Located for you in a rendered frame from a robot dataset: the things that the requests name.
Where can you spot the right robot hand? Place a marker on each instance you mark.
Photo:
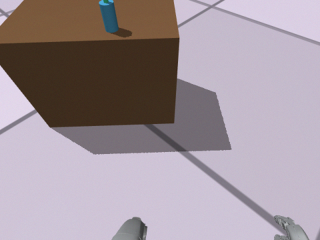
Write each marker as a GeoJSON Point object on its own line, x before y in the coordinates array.
{"type": "Point", "coordinates": [294, 231]}

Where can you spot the bottle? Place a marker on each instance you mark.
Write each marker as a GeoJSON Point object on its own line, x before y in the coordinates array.
{"type": "Point", "coordinates": [109, 17]}

